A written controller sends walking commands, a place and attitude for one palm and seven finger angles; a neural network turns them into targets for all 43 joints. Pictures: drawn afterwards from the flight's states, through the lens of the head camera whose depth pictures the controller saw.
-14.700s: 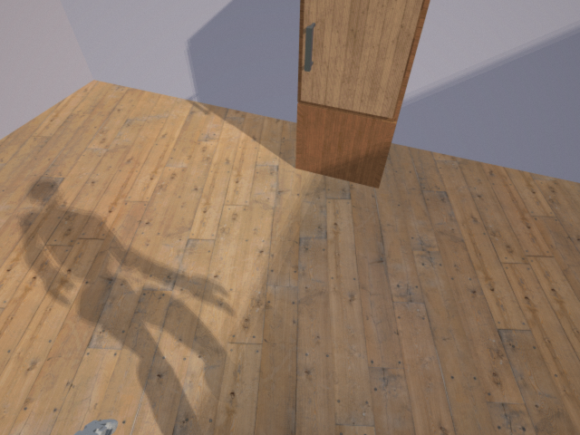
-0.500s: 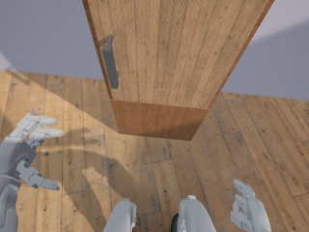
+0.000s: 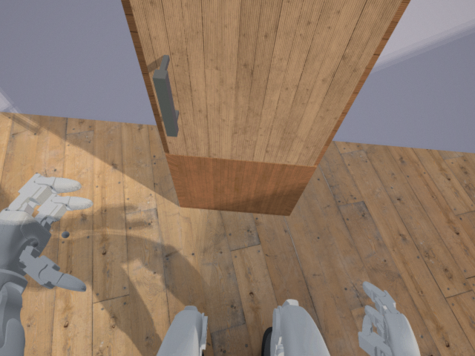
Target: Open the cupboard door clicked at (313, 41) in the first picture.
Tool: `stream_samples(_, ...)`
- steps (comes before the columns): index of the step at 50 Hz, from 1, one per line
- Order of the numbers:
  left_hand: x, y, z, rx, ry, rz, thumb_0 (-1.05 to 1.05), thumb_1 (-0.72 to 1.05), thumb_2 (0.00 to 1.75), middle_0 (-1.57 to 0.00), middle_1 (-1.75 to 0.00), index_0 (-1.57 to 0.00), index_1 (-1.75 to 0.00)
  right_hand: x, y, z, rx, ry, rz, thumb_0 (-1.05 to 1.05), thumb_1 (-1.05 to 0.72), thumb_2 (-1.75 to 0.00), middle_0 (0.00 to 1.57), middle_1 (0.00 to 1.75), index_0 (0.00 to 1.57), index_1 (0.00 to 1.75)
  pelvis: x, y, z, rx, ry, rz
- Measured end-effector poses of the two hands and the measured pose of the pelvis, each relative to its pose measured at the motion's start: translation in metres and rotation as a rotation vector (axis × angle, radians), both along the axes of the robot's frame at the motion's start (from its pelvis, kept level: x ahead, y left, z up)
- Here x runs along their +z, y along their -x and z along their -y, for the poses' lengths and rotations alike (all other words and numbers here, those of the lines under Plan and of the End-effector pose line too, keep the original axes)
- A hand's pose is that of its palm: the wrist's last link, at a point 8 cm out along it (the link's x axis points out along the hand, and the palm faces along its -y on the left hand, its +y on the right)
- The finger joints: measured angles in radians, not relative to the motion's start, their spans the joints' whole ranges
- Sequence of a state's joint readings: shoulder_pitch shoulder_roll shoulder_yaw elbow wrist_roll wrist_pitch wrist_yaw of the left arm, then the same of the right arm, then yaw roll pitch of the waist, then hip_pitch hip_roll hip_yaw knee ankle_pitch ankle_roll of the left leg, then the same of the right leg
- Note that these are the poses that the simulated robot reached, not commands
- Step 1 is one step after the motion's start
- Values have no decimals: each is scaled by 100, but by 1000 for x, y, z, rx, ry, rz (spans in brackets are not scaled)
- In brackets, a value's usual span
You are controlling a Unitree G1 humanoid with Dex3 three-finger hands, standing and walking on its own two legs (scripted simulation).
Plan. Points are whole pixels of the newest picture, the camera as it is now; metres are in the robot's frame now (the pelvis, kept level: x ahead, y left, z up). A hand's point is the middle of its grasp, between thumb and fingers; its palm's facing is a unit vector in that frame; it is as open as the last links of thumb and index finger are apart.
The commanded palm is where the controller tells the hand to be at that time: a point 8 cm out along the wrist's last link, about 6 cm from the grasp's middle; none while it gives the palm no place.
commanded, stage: raise the hand with hooked fingers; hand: left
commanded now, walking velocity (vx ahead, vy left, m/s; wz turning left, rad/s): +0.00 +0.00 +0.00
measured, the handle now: (169, 98) +0.58 +0.17 +0.02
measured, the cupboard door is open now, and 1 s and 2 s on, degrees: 0 0 0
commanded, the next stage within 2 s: move the hooked fingers beside the handle in 0.04 s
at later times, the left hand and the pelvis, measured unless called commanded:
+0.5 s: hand (80, 205) +0.33 +0.26 +0.03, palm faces -0.07 -1.00 -0.02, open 14.0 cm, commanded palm +0.32 +0.32 +0.04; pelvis +0.00 +0.01 +0.00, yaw +0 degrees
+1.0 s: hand (105, 161) +0.41 +0.25 +0.03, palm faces -0.04 -1.00 -0.02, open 14.0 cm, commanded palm +0.40 +0.30 +0.03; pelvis +0.00 +0.00 +0.00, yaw -1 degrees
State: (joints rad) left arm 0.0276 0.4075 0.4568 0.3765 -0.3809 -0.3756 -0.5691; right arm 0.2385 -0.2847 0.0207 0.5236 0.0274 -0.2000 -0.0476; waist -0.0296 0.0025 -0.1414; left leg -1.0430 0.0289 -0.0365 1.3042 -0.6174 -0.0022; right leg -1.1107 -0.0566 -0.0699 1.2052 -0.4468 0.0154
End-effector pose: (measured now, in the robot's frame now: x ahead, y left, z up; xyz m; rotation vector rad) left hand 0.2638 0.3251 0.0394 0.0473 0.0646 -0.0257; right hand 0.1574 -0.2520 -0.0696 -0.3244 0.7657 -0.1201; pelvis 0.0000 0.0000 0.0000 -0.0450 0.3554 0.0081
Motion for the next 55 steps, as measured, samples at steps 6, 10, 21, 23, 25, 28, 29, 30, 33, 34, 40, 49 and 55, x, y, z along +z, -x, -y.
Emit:
stream_samples(6, 0, 2, -2, -5, 1, -2, -1, -50, 30, -30, -120, -30, -120, 1, -5, -6, 14, -5, 16, 1, -91, -90, 21, 30, 21, 30, 0, 1, -2, 1, 2, 4)
stream_samples(10, 0, 2, -4, -2, 3, 3, -1, -50, 30, -30, -120, -30, -120, 2, -7, -8, 21, -3, 21, 1, -91, -90, 21, 30, 21, 30, -1, 1, -3, 3, 3, 4)
stream_samples(21, -5, -36, 1, -37, 21, 23, -1, -50, 30, -30, -120, -30, -120, -5, 0, -4, 7, 28, -15, 1, -91, -90, 21, 30, 21, 30, -5, 4, -5, 6, 11, -13)
stream_samples(23, -3, -43, 3, -44, 21, 23, -1, -50, 30, -30, -120, -30, -120, -5, 4, -3, -4, 25, -27, 1, -91, -90, 21, 30, 21, 30, -4, 4, -5, 2, 9, -16)
stream_samples(25, -3, -50, 5, -42, 23, 21, -1, -50, 30, -30, -120, -30, -120, -5, 9, -3, -14, 22, -40, 1, -91, -90, 21, 30, 21, 30, -3, 3, -5, 0, 8, -21)
stream_samples(28, -2, -59, 5, -28, 20, 19, -1, -50, 30, -30, -120, -30, -120, -6, 16, -2, -27, 18, -65, 1, -91, -90, 21, 30, 21, 30, -2, 3, -5, -4, 5, -26)
stream_samples(29, -2, -62, 5, -23, 19, 18, -1, -50, 30, -30, -120, -30, -120, -7, 19, -1, -32, 17, -74, 1, -91, -90, 21, 30, 21, 30, -2, 3, -5, -5, 4, -28)
stream_samples(30, -2, -64, 5, -19, 18, 17, -1, -50, 30, -30, -120, -30, -120, -7, 22, -1, -36, 16, -85, 1, -91, -90, 21, 30, 21, 30, -1, 2, -5, -6, 3, -30)
stream_samples(33, -2, -73, 7, -15, 16, 17, -1, -50, 30, -30, -120, -30, -120, -11, 30, 2, -47, 17, -118, 1, -91, -90, 21, 30, 21, 30, -1, 2, -5, -7, 2, -36)
stream_samples(34, -3, -76, 7, -15, 17, 16, -1, -50, 30, -30, -120, -30, -120, -12, 33, 3, -50, 18, -130, 1, -91, -90, 21, 30, 21, 30, -1, 2, -5, -7, 2, -38)
stream_samples(40, -5, -99, 11, -20, 17, 17, -1, -50, 30, -30, -120, -30, -120, -19, 47, 9, -77, 28, -193, 1, -91, -90, 21, 30, 21, 30, -3, 1, -3, -10, 1, -50)
stream_samples(49, -6, -129, 21, -17, 24, 14, -1, -50, 30, -30, -120, -30, -120, -24, 64, 16, -114, 26, -261, 0, -91, -90, 21, 30, 21, 30, -4, 1, 0, -21, -5, -67)
stream_samples(55, -5, -146, 17, -5, 19, 27, -1, -50, 30, -30, -120, -30, -120, -28, 76, 20, -131, 35, -307, 0, -91, -90, 21, 30, 21, 30, -8, 2, 1, -25, -3, -79)
